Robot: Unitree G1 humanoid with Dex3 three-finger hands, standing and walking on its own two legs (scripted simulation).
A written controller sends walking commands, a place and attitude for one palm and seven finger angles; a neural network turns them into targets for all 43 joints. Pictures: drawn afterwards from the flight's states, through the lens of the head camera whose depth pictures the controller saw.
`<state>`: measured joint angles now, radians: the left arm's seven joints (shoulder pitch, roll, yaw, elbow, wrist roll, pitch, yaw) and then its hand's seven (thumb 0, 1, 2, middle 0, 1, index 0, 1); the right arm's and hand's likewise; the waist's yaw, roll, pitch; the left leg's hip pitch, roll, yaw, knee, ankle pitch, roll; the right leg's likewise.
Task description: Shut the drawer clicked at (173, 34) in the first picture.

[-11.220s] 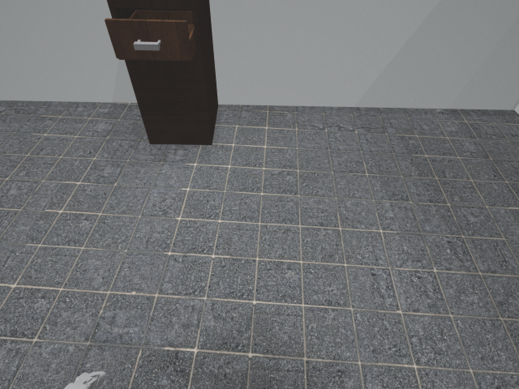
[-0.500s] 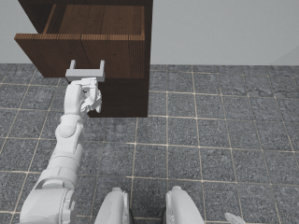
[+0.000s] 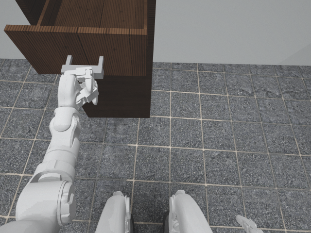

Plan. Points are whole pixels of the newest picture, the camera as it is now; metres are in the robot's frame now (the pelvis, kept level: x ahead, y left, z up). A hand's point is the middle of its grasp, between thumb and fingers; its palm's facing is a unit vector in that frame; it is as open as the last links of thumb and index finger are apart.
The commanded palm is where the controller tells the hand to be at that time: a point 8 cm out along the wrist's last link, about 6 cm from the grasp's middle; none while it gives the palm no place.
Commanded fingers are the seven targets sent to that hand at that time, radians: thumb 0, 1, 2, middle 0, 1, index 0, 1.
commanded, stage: push the drawer shut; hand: left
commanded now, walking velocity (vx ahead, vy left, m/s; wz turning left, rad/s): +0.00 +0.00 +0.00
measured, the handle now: (84, 65) +0.54 +0.18 +0.04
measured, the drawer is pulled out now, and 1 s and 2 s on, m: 0.14 0.04 0.00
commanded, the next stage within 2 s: pull the fist back off the drawer in 1.56 s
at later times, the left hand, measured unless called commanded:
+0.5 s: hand (97, 81) +0.49 +0.14 +0.04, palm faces -0.03 -1.00 -0.05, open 2.9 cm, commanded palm +0.50 +0.17 +0.04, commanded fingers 0.00 0.90 0.90 -1.40 -1.60 -1.40 -1.60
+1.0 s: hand (99, 58) +0.56 +0.14 +0.04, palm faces -0.03 -1.00 -0.04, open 3.1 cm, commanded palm +0.57 +0.16 +0.04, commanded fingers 0.00 0.90 0.90 -1.40 -1.60 -1.40 -1.60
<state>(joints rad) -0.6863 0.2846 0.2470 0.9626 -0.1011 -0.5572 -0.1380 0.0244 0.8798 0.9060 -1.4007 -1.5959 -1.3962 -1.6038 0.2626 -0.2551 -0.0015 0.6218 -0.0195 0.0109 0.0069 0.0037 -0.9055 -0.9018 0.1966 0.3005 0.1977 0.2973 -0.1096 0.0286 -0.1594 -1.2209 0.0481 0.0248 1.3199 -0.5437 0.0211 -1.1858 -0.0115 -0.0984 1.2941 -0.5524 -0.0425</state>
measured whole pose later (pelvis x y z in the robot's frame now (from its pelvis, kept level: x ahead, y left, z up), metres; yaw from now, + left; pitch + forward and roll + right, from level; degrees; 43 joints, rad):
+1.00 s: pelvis -0.02 +0.02 -0.03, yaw -2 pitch +32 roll -5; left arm -1.19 0.54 0.34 1.32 0.02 -0.44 -0.09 0.02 0.82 0.97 -1.40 -1.60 -1.40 -1.60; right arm 0.38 -0.27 0.06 0.66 -0.07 0.01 0.03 0.00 -0.90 -0.90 0.20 0.30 0.20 0.30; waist -0.26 0.06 -0.13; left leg -1.45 0.06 -0.01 1.41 -0.53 0.04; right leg -1.38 0.00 -0.12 1.34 -0.51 -0.03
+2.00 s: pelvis -0.03 +0.02 -0.04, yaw -4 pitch +35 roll -8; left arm -1.38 0.71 0.34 1.36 0.08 -0.30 -0.12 0.05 0.72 0.94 -1.40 -1.60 -1.40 -1.60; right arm 0.43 -0.26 0.11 0.64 -0.08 -0.01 0.04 0.00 -0.90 -0.90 0.20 0.30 0.20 0.30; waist -0.34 0.07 -0.11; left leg -1.55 0.07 -0.04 1.45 -0.52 0.05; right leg -1.46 0.02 -0.15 1.34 -0.48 -0.03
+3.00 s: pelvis +0.04 +0.01 +0.08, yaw -1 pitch +13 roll -2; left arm -0.26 0.29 0.17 0.50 -0.18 -0.28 -0.19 0.02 0.90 0.90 -1.40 -1.60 -1.40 -1.60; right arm 0.26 -0.28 0.00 0.52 0.05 0.07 0.00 0.00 -0.91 -0.90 0.20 0.30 0.20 0.30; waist -0.04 0.04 -0.15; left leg -0.70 0.02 -0.01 0.94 -0.47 0.02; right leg -0.66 0.02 -0.06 0.88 -0.45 -0.02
